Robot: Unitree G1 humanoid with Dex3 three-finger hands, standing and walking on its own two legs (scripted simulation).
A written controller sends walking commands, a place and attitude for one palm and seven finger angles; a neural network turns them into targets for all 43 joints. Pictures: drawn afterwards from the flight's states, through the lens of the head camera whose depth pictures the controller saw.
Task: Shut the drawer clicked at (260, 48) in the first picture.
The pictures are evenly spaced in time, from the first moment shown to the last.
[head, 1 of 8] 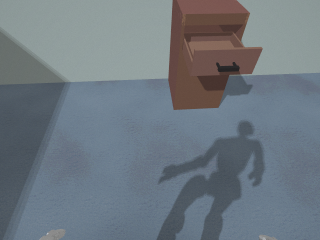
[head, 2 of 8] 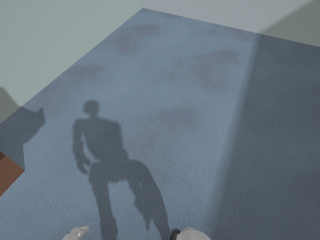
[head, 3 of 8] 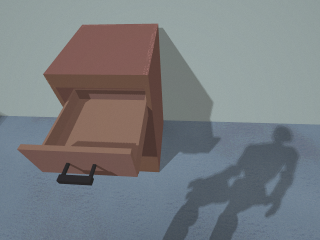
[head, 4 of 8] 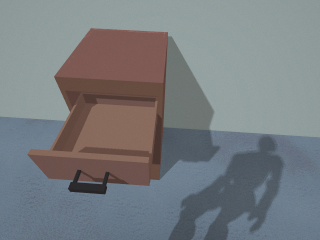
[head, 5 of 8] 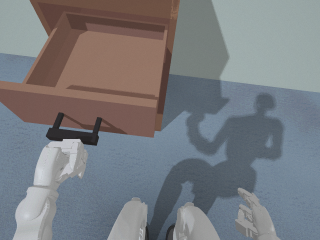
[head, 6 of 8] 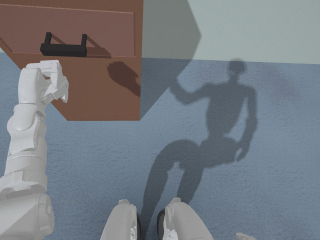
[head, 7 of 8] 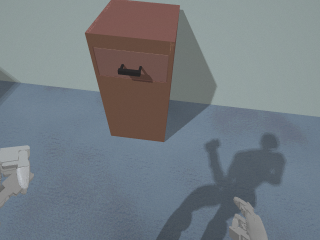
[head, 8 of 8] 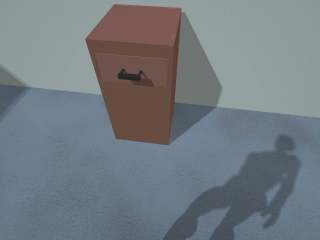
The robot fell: no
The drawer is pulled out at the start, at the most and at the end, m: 0.30 0.30 0.00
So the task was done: yes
